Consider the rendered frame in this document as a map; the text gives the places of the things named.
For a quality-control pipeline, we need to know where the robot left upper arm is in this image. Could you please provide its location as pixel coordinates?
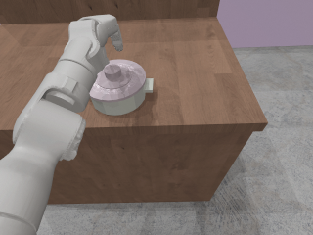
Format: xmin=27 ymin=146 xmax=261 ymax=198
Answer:
xmin=0 ymin=98 xmax=86 ymax=235

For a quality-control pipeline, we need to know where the pot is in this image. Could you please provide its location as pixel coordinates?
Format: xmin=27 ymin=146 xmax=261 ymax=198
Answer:
xmin=91 ymin=78 xmax=154 ymax=116

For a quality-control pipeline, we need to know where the knob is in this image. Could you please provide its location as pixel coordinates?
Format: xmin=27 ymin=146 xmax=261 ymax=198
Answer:
xmin=104 ymin=64 xmax=122 ymax=80

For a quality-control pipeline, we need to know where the left robot forearm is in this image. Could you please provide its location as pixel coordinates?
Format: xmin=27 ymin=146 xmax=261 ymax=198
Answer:
xmin=12 ymin=17 xmax=108 ymax=144

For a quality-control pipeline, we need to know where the lid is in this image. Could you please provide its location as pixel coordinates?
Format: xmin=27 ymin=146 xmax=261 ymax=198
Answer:
xmin=89 ymin=59 xmax=146 ymax=103

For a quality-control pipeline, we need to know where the robot left hand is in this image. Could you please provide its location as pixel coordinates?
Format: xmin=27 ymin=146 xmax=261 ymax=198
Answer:
xmin=79 ymin=14 xmax=123 ymax=65

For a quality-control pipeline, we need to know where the table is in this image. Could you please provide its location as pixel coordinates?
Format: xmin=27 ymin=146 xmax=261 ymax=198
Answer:
xmin=0 ymin=0 xmax=268 ymax=205

